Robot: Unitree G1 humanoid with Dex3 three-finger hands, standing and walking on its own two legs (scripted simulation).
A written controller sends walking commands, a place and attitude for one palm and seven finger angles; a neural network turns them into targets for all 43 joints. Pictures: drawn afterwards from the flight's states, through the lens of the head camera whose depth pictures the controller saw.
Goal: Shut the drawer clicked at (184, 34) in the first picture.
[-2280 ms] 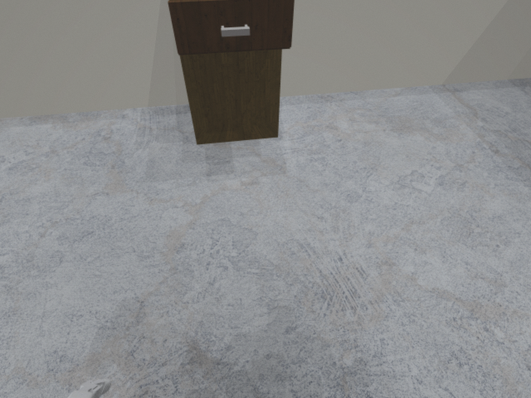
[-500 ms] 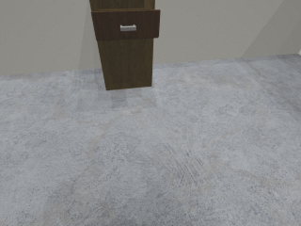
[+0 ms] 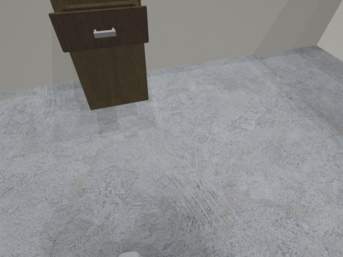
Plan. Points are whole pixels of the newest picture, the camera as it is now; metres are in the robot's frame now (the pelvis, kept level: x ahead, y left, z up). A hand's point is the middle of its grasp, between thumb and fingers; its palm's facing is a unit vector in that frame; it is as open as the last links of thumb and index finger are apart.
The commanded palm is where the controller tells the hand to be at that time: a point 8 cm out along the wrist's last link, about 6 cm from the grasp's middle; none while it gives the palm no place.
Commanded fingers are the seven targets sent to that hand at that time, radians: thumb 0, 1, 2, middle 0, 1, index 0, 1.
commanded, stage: walk to a spot facing it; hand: left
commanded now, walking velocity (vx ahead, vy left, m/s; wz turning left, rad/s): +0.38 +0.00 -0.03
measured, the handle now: (104, 32) +1.09 +0.39 +0.01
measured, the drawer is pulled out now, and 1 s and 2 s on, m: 0.30 0.30 0.30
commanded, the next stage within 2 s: turn to face it in 1.14 s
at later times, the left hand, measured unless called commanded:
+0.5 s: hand (87, 224) +0.23 +0.26 -0.16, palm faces -0.01 -0.99 -0.17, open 7.4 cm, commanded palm none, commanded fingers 0.00 0.90 0.90 -0.20 -0.30 -0.20 -0.30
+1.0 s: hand (142, 140) +0.54 +0.14 -0.15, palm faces -0.13 -0.97 -0.22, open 7.2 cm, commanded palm none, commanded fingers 0.00 0.90 0.90 -0.20 -0.30 -0.20 -0.30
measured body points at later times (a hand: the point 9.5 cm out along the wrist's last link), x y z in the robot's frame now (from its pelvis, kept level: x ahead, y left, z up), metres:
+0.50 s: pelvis +0.22 +0.07 +0.02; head +0.22 +0.09 +0.46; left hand +0.23 +0.31 -0.15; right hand +0.23 -0.17 -0.12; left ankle +0.24 +0.14 -0.73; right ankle +0.20 -0.07 -0.62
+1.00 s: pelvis +0.42 -0.03 +0.00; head +0.42 -0.04 +0.45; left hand +0.55 +0.19 -0.13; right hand +0.32 -0.22 -0.16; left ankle +0.38 +0.13 -0.63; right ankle +0.45 -0.10 -0.73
